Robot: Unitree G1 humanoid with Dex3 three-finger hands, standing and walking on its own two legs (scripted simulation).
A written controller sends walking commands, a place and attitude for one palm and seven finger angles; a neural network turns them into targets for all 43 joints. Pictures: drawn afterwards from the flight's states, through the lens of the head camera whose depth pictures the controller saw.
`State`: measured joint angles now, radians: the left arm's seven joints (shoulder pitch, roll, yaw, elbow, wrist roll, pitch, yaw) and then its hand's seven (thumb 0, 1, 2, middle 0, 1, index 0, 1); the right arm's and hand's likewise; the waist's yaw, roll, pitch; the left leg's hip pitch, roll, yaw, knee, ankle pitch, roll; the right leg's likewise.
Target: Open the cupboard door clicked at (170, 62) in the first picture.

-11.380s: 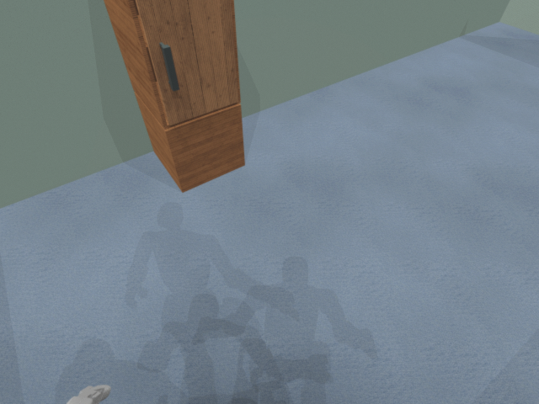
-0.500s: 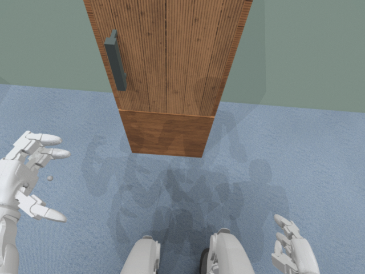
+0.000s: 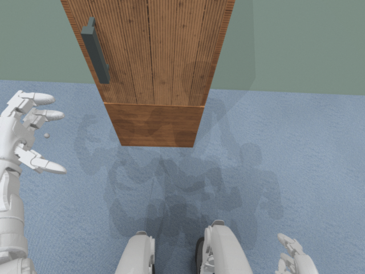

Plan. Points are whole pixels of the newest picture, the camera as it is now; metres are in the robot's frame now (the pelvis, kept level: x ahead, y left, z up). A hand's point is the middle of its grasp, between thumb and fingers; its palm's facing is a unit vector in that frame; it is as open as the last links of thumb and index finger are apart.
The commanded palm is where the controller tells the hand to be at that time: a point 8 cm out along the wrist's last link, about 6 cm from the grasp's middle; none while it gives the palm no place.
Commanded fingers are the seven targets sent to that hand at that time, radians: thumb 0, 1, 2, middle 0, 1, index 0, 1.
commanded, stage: move the hooked fingers beside the handle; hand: left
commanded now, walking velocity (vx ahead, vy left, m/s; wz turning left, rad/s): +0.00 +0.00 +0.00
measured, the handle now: (98, 52) +0.62 +0.22 +0.03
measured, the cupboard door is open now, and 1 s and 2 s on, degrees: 0 0 0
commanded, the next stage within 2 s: slide the fingers in behind the handle in 1.86 s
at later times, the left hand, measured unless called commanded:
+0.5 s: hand (59, 100) +0.47 +0.28 +0.03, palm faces +0.00 -1.00 -0.04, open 14.0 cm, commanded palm +0.45 +0.32 +0.03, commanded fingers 0.00 -0.50 0.30 -0.30 -1.20 -0.30 -1.20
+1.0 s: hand (69, 70) +0.56 +0.28 +0.03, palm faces +0.00 -1.00 -0.05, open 14.0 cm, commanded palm +0.56 +0.31 +0.02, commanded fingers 0.00 -0.50 0.30 -0.30 -1.20 -0.30 -1.20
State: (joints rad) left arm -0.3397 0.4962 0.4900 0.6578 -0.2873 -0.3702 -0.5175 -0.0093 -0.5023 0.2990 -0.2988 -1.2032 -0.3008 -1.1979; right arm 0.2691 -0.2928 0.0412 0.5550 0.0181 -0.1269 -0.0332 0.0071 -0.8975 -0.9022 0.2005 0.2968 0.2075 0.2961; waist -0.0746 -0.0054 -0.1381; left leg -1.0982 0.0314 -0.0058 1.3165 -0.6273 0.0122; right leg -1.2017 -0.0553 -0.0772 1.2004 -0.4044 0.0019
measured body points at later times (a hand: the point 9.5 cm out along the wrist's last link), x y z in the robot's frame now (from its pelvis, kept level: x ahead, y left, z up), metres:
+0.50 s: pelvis -0.01 +0.00 -0.01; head +0.16 +0.03 +0.40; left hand +0.46 +0.33 +0.04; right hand +0.07 -0.28 -0.12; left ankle +0.00 +0.11 -0.62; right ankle +0.08 -0.13 -0.62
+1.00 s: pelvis -0.01 +0.01 -0.04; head +0.21 +0.05 +0.35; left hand +0.55 +0.33 +0.03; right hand -0.02 -0.26 -0.12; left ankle +0.00 +0.11 -0.62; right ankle +0.08 -0.13 -0.62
